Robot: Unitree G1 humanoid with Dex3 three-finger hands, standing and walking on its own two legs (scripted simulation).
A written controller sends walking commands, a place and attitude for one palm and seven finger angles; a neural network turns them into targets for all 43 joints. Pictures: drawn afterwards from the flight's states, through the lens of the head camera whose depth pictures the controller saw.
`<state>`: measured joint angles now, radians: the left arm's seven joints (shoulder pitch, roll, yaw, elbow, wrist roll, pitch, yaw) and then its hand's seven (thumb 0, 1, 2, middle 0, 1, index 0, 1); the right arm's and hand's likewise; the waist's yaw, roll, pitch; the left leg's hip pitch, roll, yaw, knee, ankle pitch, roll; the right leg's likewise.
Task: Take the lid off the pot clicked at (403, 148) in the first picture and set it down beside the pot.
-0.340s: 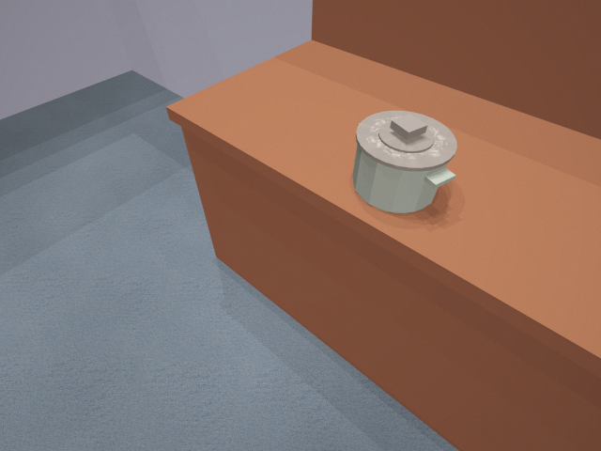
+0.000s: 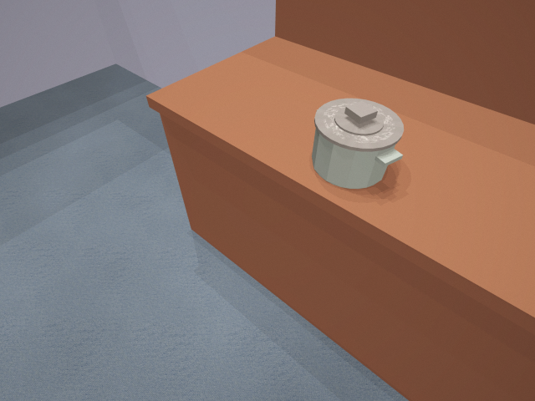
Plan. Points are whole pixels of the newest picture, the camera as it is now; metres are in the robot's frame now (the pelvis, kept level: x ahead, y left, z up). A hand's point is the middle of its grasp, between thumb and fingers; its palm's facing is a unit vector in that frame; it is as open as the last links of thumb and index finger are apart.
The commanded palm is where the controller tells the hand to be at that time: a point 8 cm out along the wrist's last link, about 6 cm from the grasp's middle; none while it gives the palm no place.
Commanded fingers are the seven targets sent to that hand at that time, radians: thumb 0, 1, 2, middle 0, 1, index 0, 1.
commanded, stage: look at it before walking up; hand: left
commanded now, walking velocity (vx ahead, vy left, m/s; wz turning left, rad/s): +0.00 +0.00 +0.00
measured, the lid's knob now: (360, 112) +0.67 -0.16 +0.09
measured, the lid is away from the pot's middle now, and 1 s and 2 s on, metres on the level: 0.00 0.00 0.00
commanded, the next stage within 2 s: turn to face it in 0.30 s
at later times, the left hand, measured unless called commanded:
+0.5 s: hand out of the picture +0.01 +0.18 -0.17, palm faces +0.04 -0.98 -0.21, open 7.4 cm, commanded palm none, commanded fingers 0.00 0.90 0.90 -0.20 -0.30 -0.20 -0.30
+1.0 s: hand out of the picture +0.06 +0.16 -0.16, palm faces -0.11 -0.95 -0.28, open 7.4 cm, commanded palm none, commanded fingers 0.00 0.90 0.90 -0.20 -0.30 -0.20 -0.30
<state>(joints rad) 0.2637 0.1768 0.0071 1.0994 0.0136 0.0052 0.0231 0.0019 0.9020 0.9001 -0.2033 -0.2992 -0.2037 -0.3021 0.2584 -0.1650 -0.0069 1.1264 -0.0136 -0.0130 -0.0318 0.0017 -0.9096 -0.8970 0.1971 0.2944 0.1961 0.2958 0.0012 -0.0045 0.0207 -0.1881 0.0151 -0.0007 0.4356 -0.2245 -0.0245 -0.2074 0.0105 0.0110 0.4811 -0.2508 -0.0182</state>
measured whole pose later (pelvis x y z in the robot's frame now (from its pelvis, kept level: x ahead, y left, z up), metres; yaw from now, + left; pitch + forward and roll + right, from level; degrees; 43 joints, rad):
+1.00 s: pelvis -0.01 -0.04 +0.00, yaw -13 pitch +1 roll +3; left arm 0.25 0.20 0.08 0.94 0.01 0.03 0.00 0.00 0.90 0.90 -0.20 -0.30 -0.20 -0.30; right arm 0.10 -0.23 -0.07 0.94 -0.02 0.03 -0.04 0.00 -0.91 -0.90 0.20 0.29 0.20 0.30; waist 0.04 0.00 0.10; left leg -0.48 0.03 -0.01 1.08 -0.43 -0.05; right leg -0.33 0.09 0.10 0.54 -0.23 -0.09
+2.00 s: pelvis +0.04 -0.02 +0.00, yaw -34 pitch +0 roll +0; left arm 0.24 0.18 0.04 0.98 0.02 -0.02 0.02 -0.01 0.93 0.90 -0.21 -0.30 -0.21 -0.30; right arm 0.33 -0.20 -0.05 1.04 -0.02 0.02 0.00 0.01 -0.91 -0.90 0.20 0.29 0.19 0.30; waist -0.02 0.00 0.02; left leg -0.47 0.07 0.06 0.92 -0.36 -0.04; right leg -0.09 -0.04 -0.04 0.41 -0.32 0.02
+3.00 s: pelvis +0.11 -0.03 +0.00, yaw -33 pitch -1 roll +0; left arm 0.27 0.16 0.00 1.12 0.01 0.00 0.03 0.00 0.91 0.90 -0.20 -0.30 -0.20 -0.30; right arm 0.25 -0.14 -0.01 1.15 -0.02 0.01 -0.03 0.00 -0.91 -0.90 0.20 0.29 0.19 0.30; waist -0.01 -0.01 0.02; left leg -0.21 0.04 0.07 0.40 -0.17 -0.01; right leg -0.14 0.01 -0.05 0.41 -0.25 -0.03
